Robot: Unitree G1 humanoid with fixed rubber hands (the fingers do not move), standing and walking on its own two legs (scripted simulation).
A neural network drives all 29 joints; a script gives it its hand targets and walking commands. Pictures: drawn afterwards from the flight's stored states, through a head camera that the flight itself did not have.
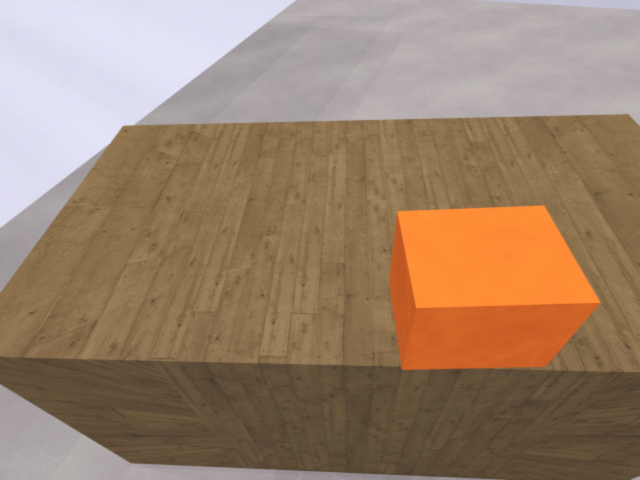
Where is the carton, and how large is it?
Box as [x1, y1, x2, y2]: [389, 206, 599, 369]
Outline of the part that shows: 544,206 397,211 389,274 389,285 402,369 545,366 595,308 599,301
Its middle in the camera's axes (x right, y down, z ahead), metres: +0.22 +0.08 +0.56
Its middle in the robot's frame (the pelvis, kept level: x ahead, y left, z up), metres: +0.37 -0.20 +0.00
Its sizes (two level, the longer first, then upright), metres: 0.208 0.163 0.168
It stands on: a pedestal, 0.69 m high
